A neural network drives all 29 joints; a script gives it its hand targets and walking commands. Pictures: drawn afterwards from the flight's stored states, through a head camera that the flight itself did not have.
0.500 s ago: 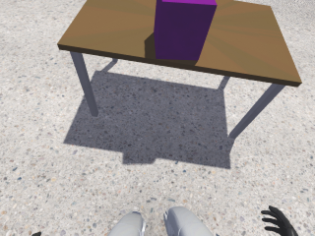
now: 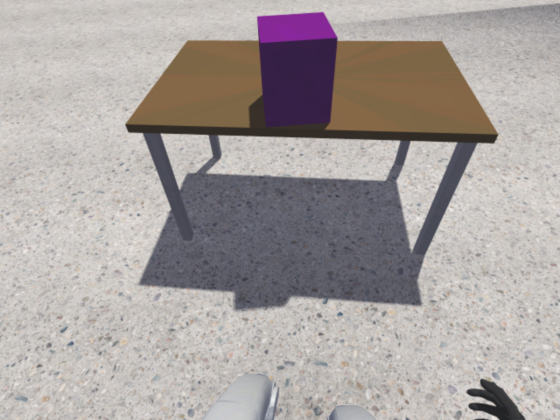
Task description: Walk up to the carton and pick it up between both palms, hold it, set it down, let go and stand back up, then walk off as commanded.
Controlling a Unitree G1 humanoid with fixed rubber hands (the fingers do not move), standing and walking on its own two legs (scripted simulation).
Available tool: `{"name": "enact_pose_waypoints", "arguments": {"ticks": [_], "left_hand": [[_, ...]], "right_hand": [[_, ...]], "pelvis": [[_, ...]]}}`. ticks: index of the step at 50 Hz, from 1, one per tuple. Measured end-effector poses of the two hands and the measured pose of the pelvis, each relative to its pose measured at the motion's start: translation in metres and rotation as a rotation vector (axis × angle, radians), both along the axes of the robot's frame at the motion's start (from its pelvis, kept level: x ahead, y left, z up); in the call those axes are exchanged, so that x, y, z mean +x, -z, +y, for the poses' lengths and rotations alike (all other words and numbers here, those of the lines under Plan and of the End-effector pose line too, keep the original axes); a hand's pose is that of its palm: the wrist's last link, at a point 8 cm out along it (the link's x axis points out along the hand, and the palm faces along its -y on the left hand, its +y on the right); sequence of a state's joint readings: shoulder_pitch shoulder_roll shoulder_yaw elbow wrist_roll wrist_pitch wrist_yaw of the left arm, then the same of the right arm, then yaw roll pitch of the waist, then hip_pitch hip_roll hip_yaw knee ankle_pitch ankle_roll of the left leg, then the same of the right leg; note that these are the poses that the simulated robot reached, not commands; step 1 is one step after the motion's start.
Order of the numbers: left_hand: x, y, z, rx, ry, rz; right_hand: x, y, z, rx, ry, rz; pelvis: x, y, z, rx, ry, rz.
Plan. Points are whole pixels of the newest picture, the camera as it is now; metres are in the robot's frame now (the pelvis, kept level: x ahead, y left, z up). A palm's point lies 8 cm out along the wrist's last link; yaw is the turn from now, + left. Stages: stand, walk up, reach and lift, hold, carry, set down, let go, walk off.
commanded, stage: walk off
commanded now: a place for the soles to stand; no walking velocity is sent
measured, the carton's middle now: (294, 70) +1.05 +0.00 +0.02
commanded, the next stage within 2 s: stand in 1.68 s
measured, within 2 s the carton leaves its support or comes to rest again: neither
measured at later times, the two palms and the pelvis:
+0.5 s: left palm out of the picture +0.05 +0.37 -0.08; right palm out of the picture -0.13 -0.27 -0.09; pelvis -0.06 +0.04 +0.00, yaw -1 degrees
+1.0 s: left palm out of the picture +0.08 +0.39 -0.09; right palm out of the picture +0.03 -0.25 -0.07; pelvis -0.01 +0.08 +0.01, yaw -1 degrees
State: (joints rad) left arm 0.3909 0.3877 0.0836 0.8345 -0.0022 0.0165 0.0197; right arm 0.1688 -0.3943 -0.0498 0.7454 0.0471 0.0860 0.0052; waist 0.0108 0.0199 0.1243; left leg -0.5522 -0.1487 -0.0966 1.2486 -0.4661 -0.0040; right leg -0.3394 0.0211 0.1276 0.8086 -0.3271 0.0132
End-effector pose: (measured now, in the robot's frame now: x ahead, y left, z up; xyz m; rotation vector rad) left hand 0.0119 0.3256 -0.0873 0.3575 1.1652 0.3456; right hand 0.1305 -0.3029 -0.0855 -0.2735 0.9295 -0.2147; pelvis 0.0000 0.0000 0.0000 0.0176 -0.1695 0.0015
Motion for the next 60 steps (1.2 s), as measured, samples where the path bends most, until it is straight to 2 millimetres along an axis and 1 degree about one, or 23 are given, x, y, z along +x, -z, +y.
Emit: {"name": "enact_pose_waypoints", "arguments": {"ticks": [2,5,9,11,14,15,17,18,20,23,26,29,32,34,36,39,42,44,46,48,50,54,60], "left_hand": [[0.002,-0.01,-0.002,0.003,0.002,-0.041],[0.012,-0.024,0.002,0.004,0.019,-0.104],[0.027,-0.035,0.021,0.005,0.063,-0.164],[0.031,-0.032,0.038,0.016,0.091,-0.191],[0.03,-0.013,0.062,0.039,0.119,-0.192],[0.028,-0.008,0.064,0.034,0.12,-0.184],[0.024,-0.004,0.061,0.009,0.124,-0.177],[0.024,-0.004,0.058,-0.005,0.121,-0.185],[0.027,-0.006,0.052,-0.026,0.127,-0.202],[0.034,-0.007,0.045,-0.041,0.146,-0.2],[0.044,-0.005,0.039,-0.038,0.158,-0.179],[0.052,0.001,0.031,-0.023,0.167,-0.15],[0.045,0.007,0.021,-0.026,0.164,-0.106],[0.036,0.007,0.017,-0.038,0.151,-0.077],[0.027,0.005,0.017,-0.042,0.139,-0.055],[0.019,0.006,0.024,-0.047,0.127,-0.033],[0.023,0.012,0.037,-0.056,0.116,-0.027],[0.033,0.014,0.046,-0.067,0.104,-0.032],[0.046,0.012,0.053,-0.074,0.11,-0.049],[0.06,0.009,0.059,-0.077,0.129,-0.066],[0.071,0.006,0.065,-0.073,0.141,-0.074],[0.082,0.004,0.071,-0.063,0.161,-0.064],[0.085,0.003,0.065,-0.039,0.17,-0.033]], "right_hand": [[-0.031,0.009,0.005,0.019,0.004,0.064],[-0.083,0.017,0.012,0.033,0.015,0.175],[-0.147,0.009,0.022,0.015,0.042,0.289],[-0.175,0.008,0.026,-0.012,0.052,0.311],[-0.223,0.016,0.031,-0.042,0.094,0.333],[-0.239,0.015,0.032,-0.046,0.119,0.339],[-0.264,0.011,0.034,-0.049,0.164,0.349],[-0.273,0.008,0.035,-0.049,0.176,0.358],[-0.28,0.004,0.036,-0.048,0.188,0.37],[-0.27,0.003,0.033,-0.045,0.181,0.365],[-0.246,0.007,0.026,-0.04,0.165,0.351],[-0.211,0.018,0.014,-0.033,0.153,0.33],[-0.164,0.024,0.009,-0.025,0.129,0.273],[-0.133,0.021,0.011,-0.022,0.095,0.22],[-0.107,0.018,0.016,-0.018,0.067,0.174],[-0.081,0.014,0.027,-0.017,0.046,0.129],[-0.074,0.012,0.04,-0.028,0.043,0.117],[-0.081,0.01,0.049,-0.036,0.052,0.144],[-0.092,0.005,0.055,-0.042,0.076,0.174],[-0.099,-0.004,0.057,-0.056,0.097,0.189],[-0.099,-0.014,0.056,-0.073,0.103,0.195],[-0.089,-0.022,0.054,-0.091,0.097,0.186],[-0.067,-0.013,0.047,-0.064,0.095,0.144]], "pelvis": [[-0.012,-0.006,0.004,0.005,-0.01,0.005],[-0.03,-0.013,0.011,0.007,-0.021,0.027],[-0.057,-0.021,0.027,-0.013,-0.02,0.067],[-0.072,-0.016,0.036,-0.027,-0.025,0.085],[-0.093,0.004,0.047,-0.008,-0.014,0.062],[-0.094,0.006,0.049,0.001,0.001,0.044],[-0.089,0.005,0.051,0.005,0.02,0.036],[-0.085,0.003,0.051,0.005,0.02,0.04],[-0.077,-0.001,0.05,0.007,0.021,0.049],[-0.067,-0.003,0.047,0.013,0.023,0.064],[-0.055,0.0,0.04,0.022,0.023,0.09],[-0.038,0.008,0.028,0.014,0.029,0.112],[-0.031,0.009,0.023,-0.015,0.038,0.112],[-0.029,0.006,0.025,-0.009,0.025,0.123],[-0.027,0.003,0.029,-0.006,0.012,0.13],[-0.024,0.002,0.038,-0.012,0.002,0.13],[-0.022,0.003,0.052,-0.027,0.0,0.126],[-0.021,0.002,0.062,-0.03,-0.005,0.119],[-0.018,-0.003,0.07,-0.049,0.005,0.115],[-0.015,-0.008,0.074,-0.068,0.018,0.114],[-0.012,-0.012,0.076,-0.073,0.021,0.126],[-0.008,-0.015,0.076,-0.069,0.027,0.153],[0.001,-0.012,0.067,-0.04,0.039,0.152]]}}
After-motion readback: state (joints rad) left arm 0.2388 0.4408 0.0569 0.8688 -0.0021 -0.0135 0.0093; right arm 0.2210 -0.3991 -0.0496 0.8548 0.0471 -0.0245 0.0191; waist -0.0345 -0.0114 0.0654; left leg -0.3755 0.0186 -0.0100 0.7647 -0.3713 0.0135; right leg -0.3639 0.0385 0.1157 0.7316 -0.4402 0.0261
